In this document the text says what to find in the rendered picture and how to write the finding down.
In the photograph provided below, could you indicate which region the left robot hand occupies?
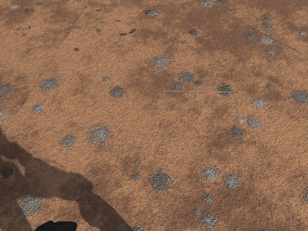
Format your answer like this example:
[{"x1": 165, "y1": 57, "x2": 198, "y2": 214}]
[{"x1": 34, "y1": 220, "x2": 77, "y2": 231}]

